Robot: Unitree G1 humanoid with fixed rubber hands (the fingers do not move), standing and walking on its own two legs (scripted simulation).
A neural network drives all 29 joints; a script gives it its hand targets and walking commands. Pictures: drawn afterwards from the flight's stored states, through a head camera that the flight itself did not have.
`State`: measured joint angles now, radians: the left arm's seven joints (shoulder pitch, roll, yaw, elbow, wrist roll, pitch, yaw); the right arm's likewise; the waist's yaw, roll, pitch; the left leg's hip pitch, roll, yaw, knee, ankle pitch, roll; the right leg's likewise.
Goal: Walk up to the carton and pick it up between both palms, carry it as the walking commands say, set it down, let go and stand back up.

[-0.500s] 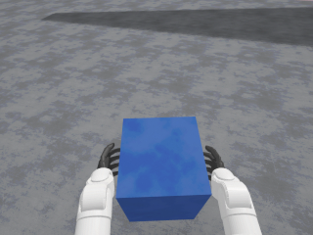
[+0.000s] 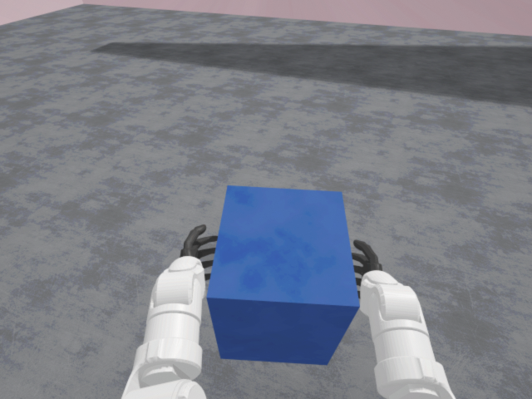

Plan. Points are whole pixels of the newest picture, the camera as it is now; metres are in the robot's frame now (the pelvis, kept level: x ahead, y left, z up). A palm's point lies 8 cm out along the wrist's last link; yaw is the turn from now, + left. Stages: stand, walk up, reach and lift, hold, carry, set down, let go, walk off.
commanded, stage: set down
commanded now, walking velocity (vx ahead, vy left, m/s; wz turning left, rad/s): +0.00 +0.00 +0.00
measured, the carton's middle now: (278, 278) +0.33 -0.01 -0.01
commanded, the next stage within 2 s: none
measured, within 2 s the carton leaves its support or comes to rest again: neither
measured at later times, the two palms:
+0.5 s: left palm (198, 282) +0.34 +0.13 -0.02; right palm (358, 295) +0.30 -0.16 -0.03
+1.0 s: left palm (201, 296) +0.36 +0.14 -0.10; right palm (343, 303) +0.33 -0.15 -0.11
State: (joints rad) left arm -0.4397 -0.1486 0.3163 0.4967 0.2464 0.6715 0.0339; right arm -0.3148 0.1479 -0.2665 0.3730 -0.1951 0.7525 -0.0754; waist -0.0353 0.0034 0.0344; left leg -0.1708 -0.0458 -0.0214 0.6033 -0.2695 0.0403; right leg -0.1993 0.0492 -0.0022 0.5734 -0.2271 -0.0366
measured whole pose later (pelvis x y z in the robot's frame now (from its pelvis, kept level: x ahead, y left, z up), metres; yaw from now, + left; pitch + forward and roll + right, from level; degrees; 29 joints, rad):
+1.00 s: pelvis +0.00 +0.00 -0.06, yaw +1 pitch +14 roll +0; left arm -0.53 -0.08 0.32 0.71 0.17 0.21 0.06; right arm -0.44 0.10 -0.26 0.63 -0.12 0.28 -0.12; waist -0.03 0.02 0.00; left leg -0.85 -0.07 -0.02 1.01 -0.40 0.04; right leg -0.88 0.04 -0.01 0.97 -0.35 -0.03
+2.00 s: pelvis -0.03 +0.00 -0.19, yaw +3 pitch +32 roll -1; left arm -0.88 0.03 0.28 0.79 0.05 0.20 0.13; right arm -0.81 -0.01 -0.27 0.73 -0.03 0.25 -0.15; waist -0.05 0.02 0.00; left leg -1.60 -0.12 -0.03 1.58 -0.53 0.03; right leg -1.61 0.06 0.00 1.55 -0.49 0.00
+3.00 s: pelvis -0.08 -0.01 -0.32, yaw +4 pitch +26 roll -1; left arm -1.51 0.23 0.29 0.92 0.02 0.30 0.13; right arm -1.40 -0.20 -0.26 0.81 0.04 0.35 -0.19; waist -0.04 0.01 0.52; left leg -1.91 -0.12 0.00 1.99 -0.54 0.00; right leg -1.93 0.07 -0.02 1.96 -0.49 -0.01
